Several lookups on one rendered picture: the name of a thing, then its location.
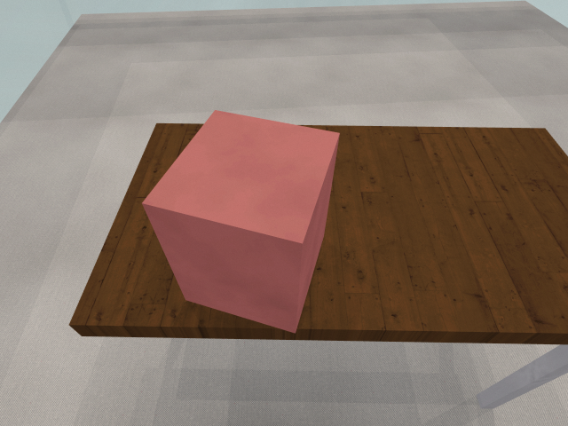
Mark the carton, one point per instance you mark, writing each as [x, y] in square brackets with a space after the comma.
[241, 215]

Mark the table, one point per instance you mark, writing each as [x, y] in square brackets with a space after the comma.
[433, 235]

